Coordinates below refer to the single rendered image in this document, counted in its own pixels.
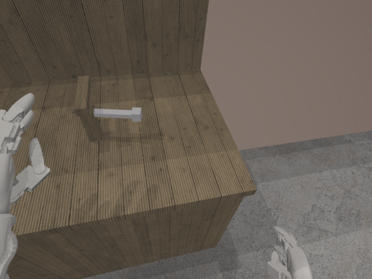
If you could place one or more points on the counter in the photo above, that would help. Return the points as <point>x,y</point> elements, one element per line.
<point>120,193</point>

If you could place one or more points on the robot right hand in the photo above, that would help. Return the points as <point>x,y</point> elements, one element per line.
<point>294,262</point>

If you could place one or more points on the tap lever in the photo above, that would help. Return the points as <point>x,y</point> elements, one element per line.
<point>135,114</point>

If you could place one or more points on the robot left forearm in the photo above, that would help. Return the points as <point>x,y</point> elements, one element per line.
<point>8,243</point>

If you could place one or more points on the robot left hand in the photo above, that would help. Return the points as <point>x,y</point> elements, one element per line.
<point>13,123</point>

